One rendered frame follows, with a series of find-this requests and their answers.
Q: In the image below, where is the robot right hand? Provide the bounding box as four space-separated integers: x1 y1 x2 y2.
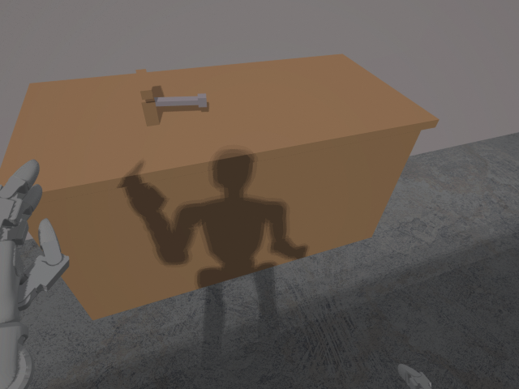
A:
398 364 431 389

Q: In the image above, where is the counter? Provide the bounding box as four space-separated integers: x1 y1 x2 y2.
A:
0 54 439 320

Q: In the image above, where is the left robot forearm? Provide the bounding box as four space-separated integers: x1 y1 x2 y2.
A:
0 322 35 389

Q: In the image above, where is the tap lever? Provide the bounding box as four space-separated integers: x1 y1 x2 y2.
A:
154 93 207 107

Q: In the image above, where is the robot left hand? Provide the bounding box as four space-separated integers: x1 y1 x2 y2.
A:
0 159 69 323

